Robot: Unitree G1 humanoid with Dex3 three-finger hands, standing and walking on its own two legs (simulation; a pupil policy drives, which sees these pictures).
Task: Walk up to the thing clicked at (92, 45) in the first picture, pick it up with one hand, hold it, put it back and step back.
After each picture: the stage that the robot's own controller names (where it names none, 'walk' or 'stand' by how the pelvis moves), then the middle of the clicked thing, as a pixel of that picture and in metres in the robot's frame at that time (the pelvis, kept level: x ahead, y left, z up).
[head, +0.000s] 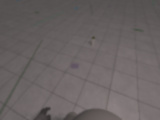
stand; (92, 41) +1.66 -0.01 -0.65
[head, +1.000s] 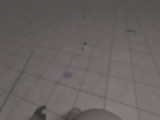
walk; (85, 47) +1.51 +0.23 -0.64
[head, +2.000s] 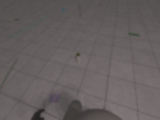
walk; (78, 58) +1.01 +0.30 -0.65
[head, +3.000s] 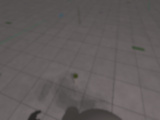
walk; (75, 79) +0.61 +0.21 -0.63
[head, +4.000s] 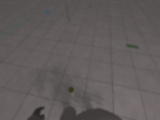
walk; (71, 92) +0.37 +0.18 -0.63
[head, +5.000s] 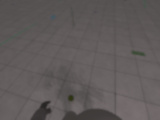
stand; (71, 100) +0.30 +0.20 -0.64
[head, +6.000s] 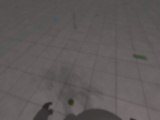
stand; (71, 104) +0.28 +0.19 -0.66
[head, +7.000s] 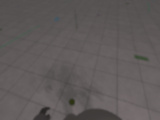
stand; (72, 104) +0.27 +0.18 -0.66
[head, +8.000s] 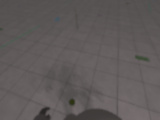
stand; (72, 104) +0.27 +0.18 -0.66
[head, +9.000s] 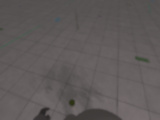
stand; (72, 104) +0.27 +0.17 -0.66
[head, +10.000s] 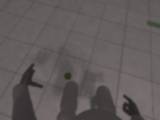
go down; (68, 77) +0.33 +0.18 -0.43
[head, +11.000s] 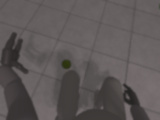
go down; (67, 67) +0.37 +0.20 -0.26
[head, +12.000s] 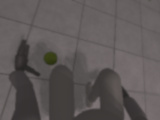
close in; (51, 62) +0.35 +0.23 -0.17
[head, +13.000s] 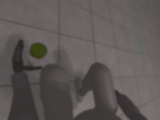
close; (35, 59) +0.37 +0.24 -0.15
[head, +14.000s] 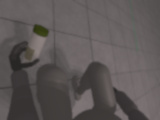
close; (34, 48) +0.43 +0.24 -0.16
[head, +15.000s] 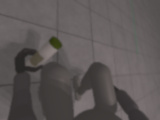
lift; (42, 55) +0.38 +0.21 -0.16
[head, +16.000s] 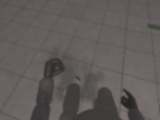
lift; (71, 86) +0.30 +0.17 -0.52
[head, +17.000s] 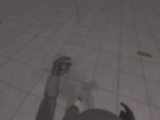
close; (74, 106) +0.24 +0.14 -0.70
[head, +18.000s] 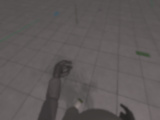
close; (74, 108) +0.22 +0.13 -0.71
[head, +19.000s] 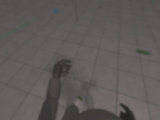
stand; (74, 105) +0.23 +0.14 -0.70
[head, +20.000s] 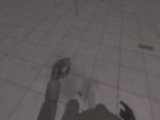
stand; (73, 101) +0.25 +0.15 -0.66
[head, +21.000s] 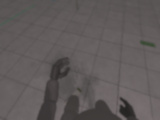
stand; (73, 97) +0.26 +0.15 -0.64
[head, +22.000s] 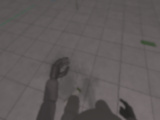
stand; (72, 97) +0.26 +0.16 -0.63
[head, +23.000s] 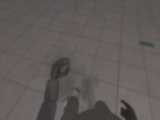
stand; (71, 97) +0.26 +0.17 -0.64
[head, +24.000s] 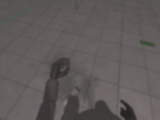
stand; (71, 96) +0.27 +0.18 -0.64
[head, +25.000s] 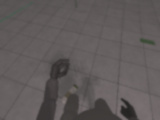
stand; (69, 93) +0.28 +0.20 -0.63
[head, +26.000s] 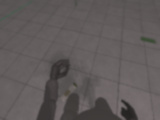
close; (69, 91) +0.29 +0.21 -0.62
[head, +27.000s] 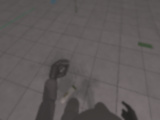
stand; (68, 94) +0.30 +0.23 -0.66
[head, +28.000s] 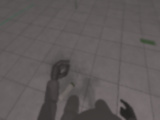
stand; (66, 91) +0.31 +0.25 -0.63
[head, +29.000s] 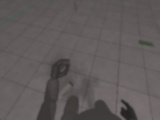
stand; (65, 90) +0.33 +0.27 -0.64
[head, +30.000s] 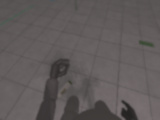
stand; (64, 89) +0.34 +0.29 -0.64
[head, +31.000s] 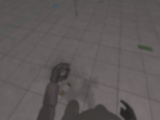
stand; (63, 91) +0.36 +0.31 -0.66
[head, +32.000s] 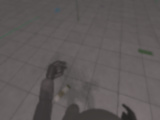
stand; (62, 92) +0.36 +0.33 -0.69
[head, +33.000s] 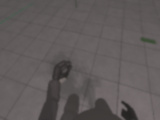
close; (59, 82) +0.40 +0.37 -0.63
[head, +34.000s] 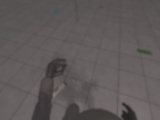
stand; (59, 89) +0.41 +0.39 -0.68
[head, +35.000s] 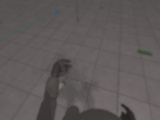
stand; (57, 88) +0.42 +0.43 -0.70
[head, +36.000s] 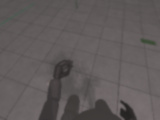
close; (54, 78) +0.46 +0.46 -0.64
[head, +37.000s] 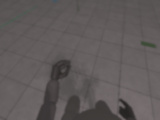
close; (54, 77) +0.48 +0.47 -0.64
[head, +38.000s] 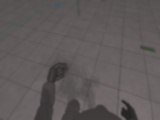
close; (54, 80) +0.48 +0.49 -0.67
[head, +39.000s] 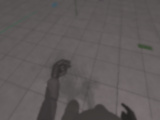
close; (52, 79) +0.49 +0.51 -0.67
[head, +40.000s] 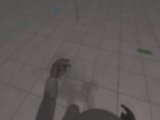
close; (53, 83) +0.48 +0.51 -0.69
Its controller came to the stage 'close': yes
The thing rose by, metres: 0.09
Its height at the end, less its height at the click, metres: -0.09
